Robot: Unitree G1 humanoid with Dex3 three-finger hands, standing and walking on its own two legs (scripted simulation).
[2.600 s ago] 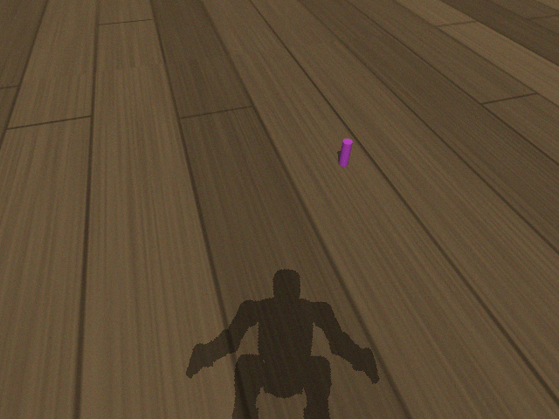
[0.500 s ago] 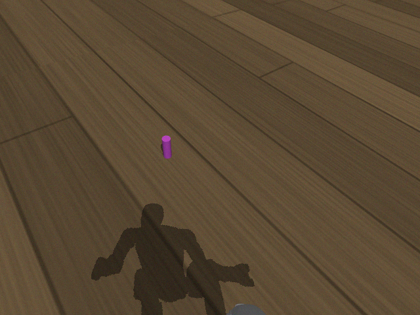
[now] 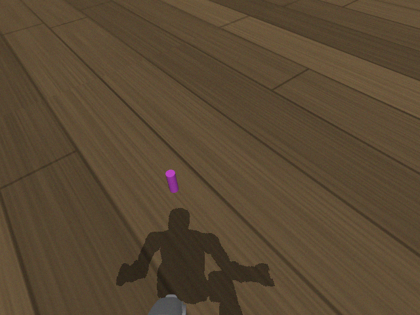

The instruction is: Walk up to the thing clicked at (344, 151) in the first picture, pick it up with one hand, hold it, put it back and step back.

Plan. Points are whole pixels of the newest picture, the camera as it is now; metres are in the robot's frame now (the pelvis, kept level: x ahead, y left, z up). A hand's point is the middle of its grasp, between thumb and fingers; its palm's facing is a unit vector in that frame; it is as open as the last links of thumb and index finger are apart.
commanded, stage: walk up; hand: left
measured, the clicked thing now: (172, 181) +0.90 +0.29 -0.70
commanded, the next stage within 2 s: none
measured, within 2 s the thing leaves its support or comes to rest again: neither
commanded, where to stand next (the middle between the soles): +0.56 +0.05 m, yaw +1 degrees
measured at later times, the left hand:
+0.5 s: hand (87, 256) +0.27 +0.33 -0.14, palm faces -0.06 -0.94 -0.35, open 7.4 cm
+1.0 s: hand (104, 211) +0.39 +0.32 -0.13, palm faces +0.03 -0.91 -0.41, open 7.4 cm
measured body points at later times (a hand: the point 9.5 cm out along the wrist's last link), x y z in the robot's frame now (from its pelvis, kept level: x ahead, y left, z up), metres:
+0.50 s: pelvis +0.20 +0.05 +0.00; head +0.22 +0.06 +0.45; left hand +0.28 +0.37 -0.12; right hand +0.25 -0.27 -0.10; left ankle +0.19 +0.17 -0.74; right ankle +0.31 -0.10 -0.70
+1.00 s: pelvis +0.36 +0.04 +0.00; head +0.38 +0.03 +0.45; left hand +0.39 +0.36 -0.10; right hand +0.45 -0.28 -0.12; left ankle +0.48 +0.19 -0.71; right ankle +0.36 -0.09 -0.74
